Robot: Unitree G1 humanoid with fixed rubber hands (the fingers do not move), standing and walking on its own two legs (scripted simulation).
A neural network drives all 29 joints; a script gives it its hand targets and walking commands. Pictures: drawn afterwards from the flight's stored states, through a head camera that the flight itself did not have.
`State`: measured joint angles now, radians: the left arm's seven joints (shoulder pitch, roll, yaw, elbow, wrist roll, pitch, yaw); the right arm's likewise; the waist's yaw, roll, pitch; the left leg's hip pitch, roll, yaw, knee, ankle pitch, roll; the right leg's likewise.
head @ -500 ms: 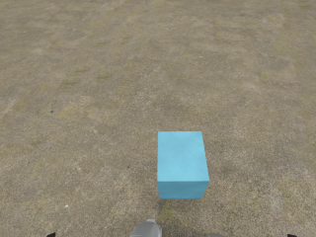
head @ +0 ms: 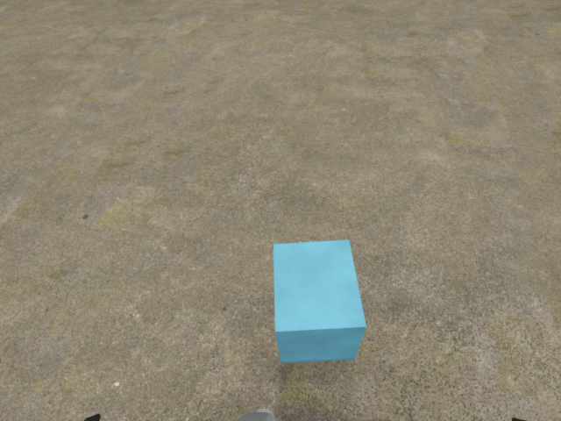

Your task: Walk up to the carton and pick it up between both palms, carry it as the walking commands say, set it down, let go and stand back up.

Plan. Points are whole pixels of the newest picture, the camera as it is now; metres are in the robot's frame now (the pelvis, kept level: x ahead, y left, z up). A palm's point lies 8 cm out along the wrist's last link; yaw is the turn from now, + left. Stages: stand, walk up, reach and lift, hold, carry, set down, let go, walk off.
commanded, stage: walk up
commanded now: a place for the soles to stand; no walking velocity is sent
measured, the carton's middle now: (314, 302) +0.57 -0.04 -0.60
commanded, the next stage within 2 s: reach and lift in 1.90 s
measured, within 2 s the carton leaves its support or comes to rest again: neither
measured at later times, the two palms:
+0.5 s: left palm out of the picture +0.10 +0.32 -0.07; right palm out of the picture +0.09 -0.33 -0.10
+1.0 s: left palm out of the picture +0.11 +0.28 -0.09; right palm out of the picture +0.13 -0.37 -0.09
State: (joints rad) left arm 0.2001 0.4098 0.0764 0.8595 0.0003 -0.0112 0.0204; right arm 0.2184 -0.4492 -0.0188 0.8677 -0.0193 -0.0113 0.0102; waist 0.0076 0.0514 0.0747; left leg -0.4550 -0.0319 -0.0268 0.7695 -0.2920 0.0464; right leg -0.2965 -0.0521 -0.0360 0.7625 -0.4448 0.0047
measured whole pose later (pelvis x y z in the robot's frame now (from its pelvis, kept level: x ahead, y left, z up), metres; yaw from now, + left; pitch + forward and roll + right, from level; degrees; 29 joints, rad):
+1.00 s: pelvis +0.03 -0.04 +0.00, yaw +1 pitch -1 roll +1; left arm 0.23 0.40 0.08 0.86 0.00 -0.01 -0.01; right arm 0.22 -0.45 -0.02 0.89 -0.02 -0.06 0.00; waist 0.01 -0.02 0.05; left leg -0.41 -0.03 -0.05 0.76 -0.35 0.02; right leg -0.32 -0.06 -0.04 0.78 -0.44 -0.01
